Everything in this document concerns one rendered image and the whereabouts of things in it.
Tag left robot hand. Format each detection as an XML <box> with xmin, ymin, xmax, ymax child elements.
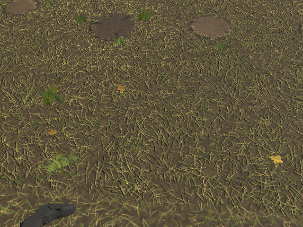
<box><xmin>20</xmin><ymin>203</ymin><xmax>76</xmax><ymax>227</ymax></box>

